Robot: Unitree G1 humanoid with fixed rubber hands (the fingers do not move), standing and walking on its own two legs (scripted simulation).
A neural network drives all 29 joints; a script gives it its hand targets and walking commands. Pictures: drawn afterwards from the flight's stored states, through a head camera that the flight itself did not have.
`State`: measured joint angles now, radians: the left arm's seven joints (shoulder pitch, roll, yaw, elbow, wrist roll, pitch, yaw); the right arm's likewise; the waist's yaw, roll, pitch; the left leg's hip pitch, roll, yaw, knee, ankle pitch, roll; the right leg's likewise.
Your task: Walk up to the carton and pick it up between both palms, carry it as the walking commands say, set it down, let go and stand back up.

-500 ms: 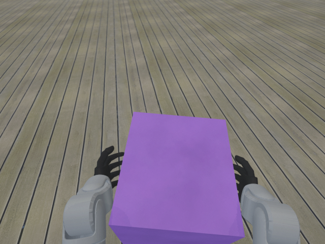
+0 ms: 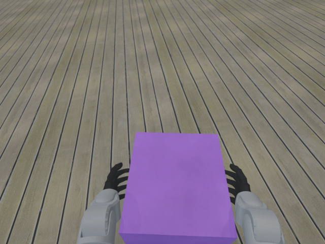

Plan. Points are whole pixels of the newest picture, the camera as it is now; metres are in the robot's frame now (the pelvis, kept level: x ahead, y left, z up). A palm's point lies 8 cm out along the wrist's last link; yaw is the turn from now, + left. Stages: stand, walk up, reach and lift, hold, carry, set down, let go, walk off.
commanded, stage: hold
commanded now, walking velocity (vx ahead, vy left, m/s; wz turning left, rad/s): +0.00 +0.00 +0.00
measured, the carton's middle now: (174, 197) +0.27 +0.01 -0.06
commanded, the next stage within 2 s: set down in 0.50 s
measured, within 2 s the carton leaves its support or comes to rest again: neither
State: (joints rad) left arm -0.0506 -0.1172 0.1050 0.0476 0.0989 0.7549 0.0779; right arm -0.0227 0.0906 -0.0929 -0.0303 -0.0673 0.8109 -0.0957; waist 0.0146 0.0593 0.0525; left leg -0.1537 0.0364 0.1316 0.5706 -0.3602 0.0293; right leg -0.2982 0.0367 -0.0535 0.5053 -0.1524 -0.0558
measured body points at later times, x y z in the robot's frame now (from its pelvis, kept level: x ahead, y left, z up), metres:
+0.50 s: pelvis -0.03 -0.02 +0.00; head -0.04 -0.05 +0.45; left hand +0.25 +0.14 +0.03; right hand +0.25 -0.17 +0.02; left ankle -0.03 +0.09 -0.73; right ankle +0.08 -0.09 -0.73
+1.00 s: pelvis -0.02 +0.00 +0.00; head -0.03 -0.01 +0.44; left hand +0.30 +0.18 +0.00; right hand +0.30 -0.13 -0.02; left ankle -0.03 +0.10 -0.73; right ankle +0.08 -0.08 -0.73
